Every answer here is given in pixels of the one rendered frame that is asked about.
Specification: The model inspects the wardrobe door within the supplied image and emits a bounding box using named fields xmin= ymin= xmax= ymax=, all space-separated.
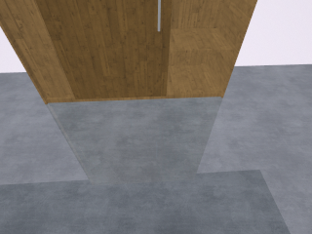
xmin=0 ymin=0 xmax=74 ymax=98
xmin=35 ymin=0 xmax=173 ymax=99

